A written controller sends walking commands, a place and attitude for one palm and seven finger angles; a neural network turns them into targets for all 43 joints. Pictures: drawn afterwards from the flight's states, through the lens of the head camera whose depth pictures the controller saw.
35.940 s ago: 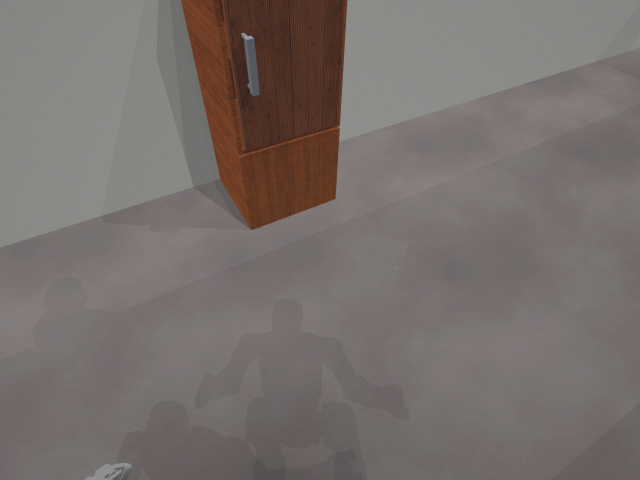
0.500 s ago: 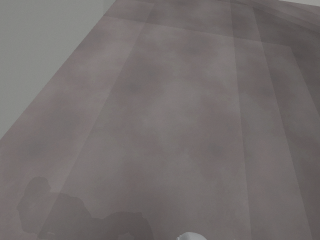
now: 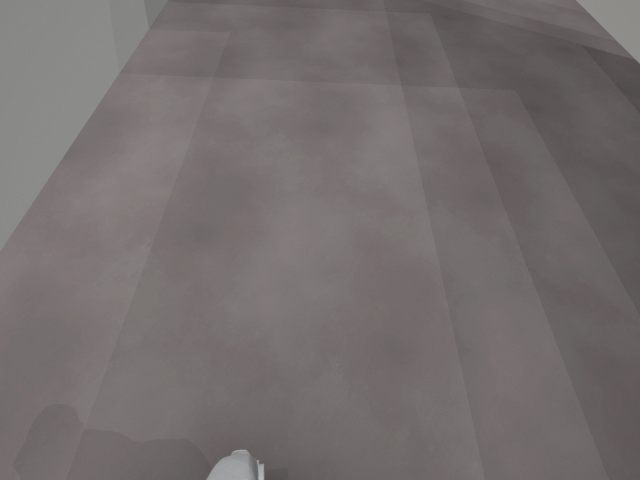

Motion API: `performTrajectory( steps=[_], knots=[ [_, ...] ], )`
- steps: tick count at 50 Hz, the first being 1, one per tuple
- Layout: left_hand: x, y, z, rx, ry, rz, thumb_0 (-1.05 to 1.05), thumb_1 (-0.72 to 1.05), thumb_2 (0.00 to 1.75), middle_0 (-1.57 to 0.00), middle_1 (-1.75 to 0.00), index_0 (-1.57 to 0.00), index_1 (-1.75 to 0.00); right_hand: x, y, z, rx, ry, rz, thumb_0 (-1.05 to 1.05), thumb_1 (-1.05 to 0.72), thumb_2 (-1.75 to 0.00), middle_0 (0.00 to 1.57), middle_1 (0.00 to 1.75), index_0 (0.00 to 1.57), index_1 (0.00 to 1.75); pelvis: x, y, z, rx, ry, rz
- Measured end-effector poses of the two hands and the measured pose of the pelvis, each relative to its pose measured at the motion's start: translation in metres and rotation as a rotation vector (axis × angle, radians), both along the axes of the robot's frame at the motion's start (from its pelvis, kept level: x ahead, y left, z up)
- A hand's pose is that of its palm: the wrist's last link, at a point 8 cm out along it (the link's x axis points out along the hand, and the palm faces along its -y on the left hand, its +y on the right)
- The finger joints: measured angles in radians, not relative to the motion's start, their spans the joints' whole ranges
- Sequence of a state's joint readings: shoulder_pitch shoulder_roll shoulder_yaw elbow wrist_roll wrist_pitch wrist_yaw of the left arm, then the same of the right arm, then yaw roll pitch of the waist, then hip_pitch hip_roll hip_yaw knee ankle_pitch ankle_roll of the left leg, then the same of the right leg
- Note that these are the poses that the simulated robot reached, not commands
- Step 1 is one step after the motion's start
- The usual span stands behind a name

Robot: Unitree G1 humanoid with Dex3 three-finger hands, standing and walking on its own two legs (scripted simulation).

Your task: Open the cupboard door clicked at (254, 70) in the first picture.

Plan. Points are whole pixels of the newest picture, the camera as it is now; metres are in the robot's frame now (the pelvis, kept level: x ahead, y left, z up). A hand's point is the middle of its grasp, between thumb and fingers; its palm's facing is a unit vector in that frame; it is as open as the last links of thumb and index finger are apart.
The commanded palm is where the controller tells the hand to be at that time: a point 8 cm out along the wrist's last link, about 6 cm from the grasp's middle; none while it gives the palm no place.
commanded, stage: turn to face it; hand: left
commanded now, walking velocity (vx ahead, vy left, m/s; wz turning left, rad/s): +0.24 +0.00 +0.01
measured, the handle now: out of the picture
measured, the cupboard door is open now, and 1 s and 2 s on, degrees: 40 40 40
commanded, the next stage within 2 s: none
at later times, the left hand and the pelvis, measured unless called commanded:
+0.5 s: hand (196, 427) +0.21 +0.20 -0.17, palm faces +0.21 -0.95 -0.23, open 7.4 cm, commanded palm none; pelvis +0.16 +0.00 -0.01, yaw +12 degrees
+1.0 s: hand (168, 420) +0.22 +0.24 -0.17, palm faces +0.49 -0.83 -0.27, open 7.4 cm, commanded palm none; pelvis +0.23 +0.00 -0.01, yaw +30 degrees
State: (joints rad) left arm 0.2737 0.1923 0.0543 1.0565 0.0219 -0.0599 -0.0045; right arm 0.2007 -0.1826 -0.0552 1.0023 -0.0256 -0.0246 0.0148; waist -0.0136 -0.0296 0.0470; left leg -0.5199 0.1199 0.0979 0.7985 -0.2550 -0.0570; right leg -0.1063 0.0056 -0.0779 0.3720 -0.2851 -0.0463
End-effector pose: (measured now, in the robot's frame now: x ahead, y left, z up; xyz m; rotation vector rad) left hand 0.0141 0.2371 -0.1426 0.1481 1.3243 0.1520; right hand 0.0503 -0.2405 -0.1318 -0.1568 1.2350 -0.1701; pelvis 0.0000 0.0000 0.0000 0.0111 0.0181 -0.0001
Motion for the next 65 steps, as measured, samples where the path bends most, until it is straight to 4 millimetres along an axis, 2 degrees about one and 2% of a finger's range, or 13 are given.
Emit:
performTrajectory(
  steps=[5,8,13,18,22,29,33,38,41,46,53,59,65],
  knots=[
    [0.011,0.007,-0.02,-0.036,0.096,0.049,0.0,0.92,0.9,-0.2,-0.3,-0.2,-0.3,0.096,0.022,-0.003,-0.011,-0.111,0.06,0.01,-0.91,-0.9,0.19,0.3,0.19,0.3,0.056,0.016,-0.014,-0.023,-0.025,-0.001],
    [0.029,0.014,-0.034,-0.041,0.134,0.05,0.01,0.92,0.9,-0.2,-0.3,-0.2,-0.3,0.13,0.033,-0.01,-0.027,-0.153,0.066,0.01,-0.9,-0.9,0.19,0.3,0.2,0.3,0.083,0.025,-0.025,-0.022,-0.037,-0.01],
    [0.094,0.018,-0.024,-0.024,0.04,0.062,0.01,0.91,0.9,-0.2,-0.3,-0.19,-0.3,0.137,0.043,-0.012,-0.013,-0.059,0.082,0.0,-0.91,-0.9,0.2,0.3,0.2,0.3,0.108,0.024,-0.016,-0.016,-0.025,0.047],
    [0.156,0.014,-0.006,0.0,-0.107,0.091,0.01,0.91,0.9,-0.19,-0.3,-0.19,-0.3,0.139,0.025,-0.017,-0.018,0.067,0.113,0.0,-0.93,-0.89,0.2,0.3,0.2,0.3,0.126,0.015,-0.011,-0.022,-0.005,0.115],
    [0.18,0.008,-0.004,0.043,-0.168,0.116,0.0,0.91,0.9,-0.2,-0.3,-0.2,-0.3,0.157,0.005,-0.027,-0.011,0.111,0.12,0.0,-0.92,-0.9,0.2,0.3,0.2,0.3,0.144,-0.001,-0.018,0.004,0.008,0.157],
    [0.178,0.004,0.005,0.05,-0.122,0.214,0.0,0.91,0.9,-0.2,-0.3,-0.2,-0.3,0.229,-0.004,-0.006,-0.037,0.08,0.207,0.01,-0.91,-0.9,0.2,0.3,0.2,0.3,0.177,-0.005,-0.004,0.028,0.013,0.263],
    [0.166,0.012,-0.003,0.045,-0.094,0.275,0.0,0.91,0.9,-0.2,-0.3,-0.2,-0.3,0.283,0.012,0.0,-0.057,0.022,0.307,0.01,-0.91,-0.9,0.19,0.3,0.19,0.3,0.191,0.001,-0.007,0.03,0.013,0.319],
    [0.145,0.033,-0.025,0.039,-0.034,0.349,0.01,0.91,0.9,-0.2,-0.3,-0.2,-0.3,0.343,0.043,-0.004,-0.08,-0.099,0.413,0.01,-0.91,-0.9,0.19,0.3,0.2,0.3,0.201,0.017,-0.025,0.005,0.004,0.382],
    [0.146,0.042,-0.022,0.063,-0.026,0.387,0.01,0.91,0.9,-0.2,-0.3,-0.2,-0.3,0.357,0.054,0.003,-0.083,-0.117,0.459,0.01,-0.9,-0.9,0.19,0.3,0.2,0.3,0.207,0.015,-0.021,-0.005,-0.001,0.411],
    [0.164,0.047,-0.002,0.091,-0.101,0.435,0.01,0.91,0.9,-0.19,-0.3,-0.19,-0.3,0.367,0.058,0.005,-0.075,-0.073,0.521,0.01,-0.9,-0.9,0.2,0.3,0.2,0.3,0.217,0.008,-0.011,-0.025,-0.006,0.471],
    [0.178,0.027,0.009,0.163,-0.168,0.48,0.01,0.91,0.9,-0.2,-0.3,-0.2,-0.3,0.395,0.046,-0.019,-0.024,-0.027,0.566,0.01,-0.9,-0.9,0.2,0.3,0.2,0.3,0.242,-0.018,-0.02,0.001,0.011,0.552],
    [0.157,-0.011,0.014,0.136,-0.097,0.567,0.01,0.9,0.9,-0.2,-0.3,-0.2,-0.3,0.427,0.051,-0.015,-0.022,-0.009,0.628,0.01,-0.9,-0.9,0.2,0.3,0.2,0.3,0.253,-0.024,-0.011,0.014,0.003,0.642],
    [0.13,-0.039,0.002,0.066,-0.054,0.67,0.01,0.9,0.9,-0.2,-0.3,-0.2,-0.3,0.452,0.085,-0.001,-0.026,-0.031,0.741,0.01,-0.9,-0.9,0.19,0.3,0.2,0.3,0.259,-0.021,-0.007,0.027,0.01,0.724]
  ],
)
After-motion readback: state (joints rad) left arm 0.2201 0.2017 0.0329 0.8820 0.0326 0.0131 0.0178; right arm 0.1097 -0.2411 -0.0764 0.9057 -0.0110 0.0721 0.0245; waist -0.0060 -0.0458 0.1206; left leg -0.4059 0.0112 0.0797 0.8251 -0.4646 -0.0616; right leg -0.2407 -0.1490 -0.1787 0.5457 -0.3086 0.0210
